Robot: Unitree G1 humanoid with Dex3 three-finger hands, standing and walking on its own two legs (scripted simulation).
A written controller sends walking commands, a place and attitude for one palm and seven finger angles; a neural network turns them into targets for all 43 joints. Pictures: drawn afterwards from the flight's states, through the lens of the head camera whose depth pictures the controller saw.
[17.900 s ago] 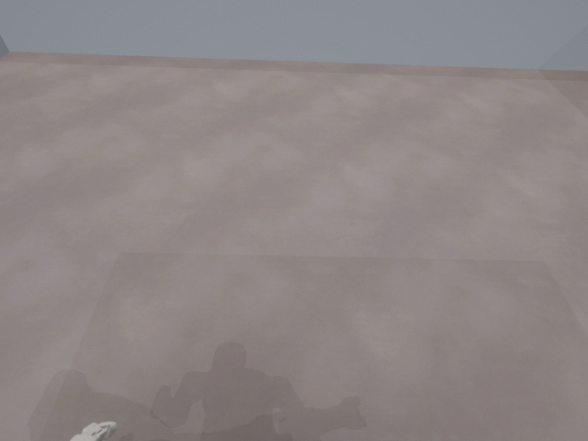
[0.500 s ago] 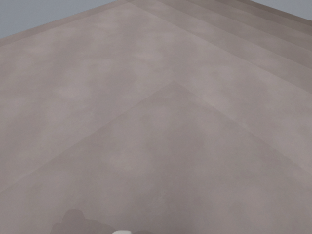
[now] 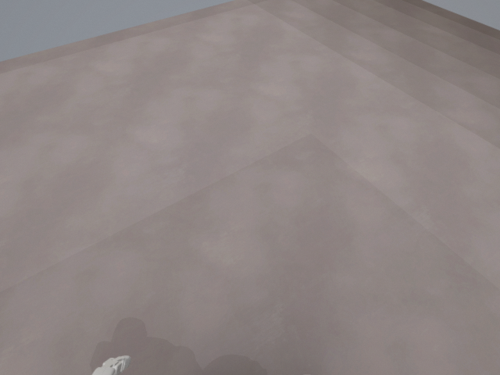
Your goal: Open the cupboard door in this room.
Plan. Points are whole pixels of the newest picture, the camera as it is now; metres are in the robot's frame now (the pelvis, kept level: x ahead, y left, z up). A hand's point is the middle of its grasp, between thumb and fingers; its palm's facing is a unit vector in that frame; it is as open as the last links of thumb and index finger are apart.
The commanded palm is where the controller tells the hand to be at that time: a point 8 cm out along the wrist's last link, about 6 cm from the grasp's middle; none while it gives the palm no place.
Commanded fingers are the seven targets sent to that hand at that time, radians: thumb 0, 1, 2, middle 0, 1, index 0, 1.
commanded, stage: turn or walk to find it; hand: left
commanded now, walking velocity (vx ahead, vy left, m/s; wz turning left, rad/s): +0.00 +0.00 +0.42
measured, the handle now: out of the picture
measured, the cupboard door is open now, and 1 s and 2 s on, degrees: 0 0 0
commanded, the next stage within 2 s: stand and wait in 1.54 s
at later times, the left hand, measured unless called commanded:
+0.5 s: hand out of the picture -0.05 +0.17 -0.17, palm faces +0.30 -0.92 -0.25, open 7.4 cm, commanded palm none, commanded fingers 0.00 0.90 0.90 -0.20 -0.30 -0.20 -0.30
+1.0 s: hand out of the picture -0.04 +0.22 -0.16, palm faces +0.44 -0.86 -0.26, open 7.4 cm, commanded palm none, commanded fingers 0.00 0.90 0.90 -0.20 -0.30 -0.20 -0.30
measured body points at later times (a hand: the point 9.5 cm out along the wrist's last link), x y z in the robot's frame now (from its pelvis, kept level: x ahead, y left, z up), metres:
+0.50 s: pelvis -0.03 -0.02 +0.00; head +0.01 -0.02 +0.44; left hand -0.06 +0.22 -0.15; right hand +0.10 -0.26 -0.15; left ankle -0.09 +0.11 -0.70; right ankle -0.01 -0.12 -0.74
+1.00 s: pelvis -0.05 -0.01 +0.00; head -0.02 +0.00 +0.45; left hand -0.06 +0.27 -0.14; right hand +0.11 -0.21 -0.15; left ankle -0.08 +0.10 -0.74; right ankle +0.00 -0.14 -0.70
